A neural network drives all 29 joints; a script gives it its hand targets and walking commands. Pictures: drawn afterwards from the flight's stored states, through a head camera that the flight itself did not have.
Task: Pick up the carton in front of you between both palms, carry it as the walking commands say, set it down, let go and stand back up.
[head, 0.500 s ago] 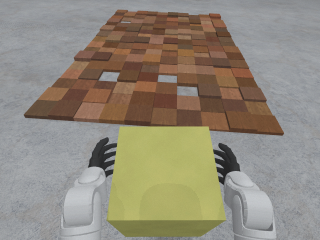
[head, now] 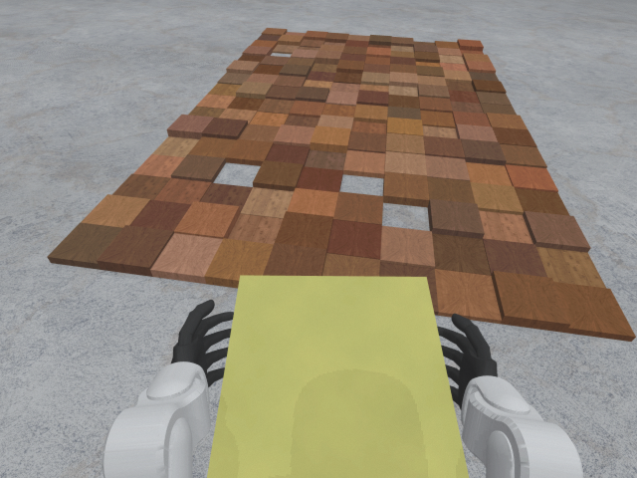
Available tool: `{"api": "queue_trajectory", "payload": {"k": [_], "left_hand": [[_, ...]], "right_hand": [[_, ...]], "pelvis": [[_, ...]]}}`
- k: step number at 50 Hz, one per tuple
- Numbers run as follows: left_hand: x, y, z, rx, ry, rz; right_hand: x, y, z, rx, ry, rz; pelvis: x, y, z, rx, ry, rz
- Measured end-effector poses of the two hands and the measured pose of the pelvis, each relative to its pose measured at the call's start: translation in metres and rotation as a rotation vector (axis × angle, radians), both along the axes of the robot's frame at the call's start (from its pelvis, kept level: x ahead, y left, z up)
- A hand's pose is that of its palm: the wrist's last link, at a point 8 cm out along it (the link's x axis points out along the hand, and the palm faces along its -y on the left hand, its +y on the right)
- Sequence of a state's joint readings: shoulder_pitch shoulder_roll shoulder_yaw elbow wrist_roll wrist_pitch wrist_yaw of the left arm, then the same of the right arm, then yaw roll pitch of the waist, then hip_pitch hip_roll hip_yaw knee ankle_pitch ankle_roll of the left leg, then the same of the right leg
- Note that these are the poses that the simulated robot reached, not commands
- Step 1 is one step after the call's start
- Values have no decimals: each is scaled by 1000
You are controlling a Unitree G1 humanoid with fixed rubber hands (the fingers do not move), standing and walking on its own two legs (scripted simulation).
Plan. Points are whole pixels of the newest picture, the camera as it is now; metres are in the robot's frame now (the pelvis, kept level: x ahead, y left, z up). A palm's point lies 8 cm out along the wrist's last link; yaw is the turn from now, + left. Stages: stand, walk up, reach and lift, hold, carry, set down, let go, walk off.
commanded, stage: carry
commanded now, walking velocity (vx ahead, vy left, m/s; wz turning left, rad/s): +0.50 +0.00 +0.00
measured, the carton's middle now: (331, 403) +0.24 +0.01 +0.02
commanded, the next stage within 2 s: none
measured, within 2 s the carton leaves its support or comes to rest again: neither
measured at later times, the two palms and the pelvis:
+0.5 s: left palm (254, 186) +0.56 +0.15 +0.11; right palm (433, 197) +0.56 -0.15 +0.10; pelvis +0.33 +0.00 +0.00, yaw +0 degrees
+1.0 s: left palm (284, 77) +0.98 +0.14 +0.14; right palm (409, 84) +0.98 -0.16 +0.14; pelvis +0.66 -0.01 -0.01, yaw -1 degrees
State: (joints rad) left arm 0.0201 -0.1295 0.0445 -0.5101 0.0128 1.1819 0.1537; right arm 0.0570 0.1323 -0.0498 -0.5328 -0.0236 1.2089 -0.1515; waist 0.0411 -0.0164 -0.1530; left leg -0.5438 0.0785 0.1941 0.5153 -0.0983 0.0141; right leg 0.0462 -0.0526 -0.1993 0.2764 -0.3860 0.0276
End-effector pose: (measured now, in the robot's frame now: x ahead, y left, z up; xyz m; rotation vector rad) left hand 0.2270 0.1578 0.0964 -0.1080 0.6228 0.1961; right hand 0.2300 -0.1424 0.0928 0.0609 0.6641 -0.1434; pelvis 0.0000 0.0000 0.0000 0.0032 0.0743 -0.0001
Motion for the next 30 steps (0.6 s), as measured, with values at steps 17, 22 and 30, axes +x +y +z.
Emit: {"api": "queue_trajectory", "payload": {"k": [17,22,30], "left_hand": [[222,5,2,6,25,-110],[288,0,10,12,-34,-56],[412,-26,7,43,-62,-3]], "right_hand": [[196,7,10,-29,30,-83],[276,1,14,-15,-33,-37],[413,-26,0,30,-65,2]], "pelvis": [[210,24,20,-33,10,-29],[285,9,10,-19,-2,-19],[403,-25,-14,-15,-20,19]]}}
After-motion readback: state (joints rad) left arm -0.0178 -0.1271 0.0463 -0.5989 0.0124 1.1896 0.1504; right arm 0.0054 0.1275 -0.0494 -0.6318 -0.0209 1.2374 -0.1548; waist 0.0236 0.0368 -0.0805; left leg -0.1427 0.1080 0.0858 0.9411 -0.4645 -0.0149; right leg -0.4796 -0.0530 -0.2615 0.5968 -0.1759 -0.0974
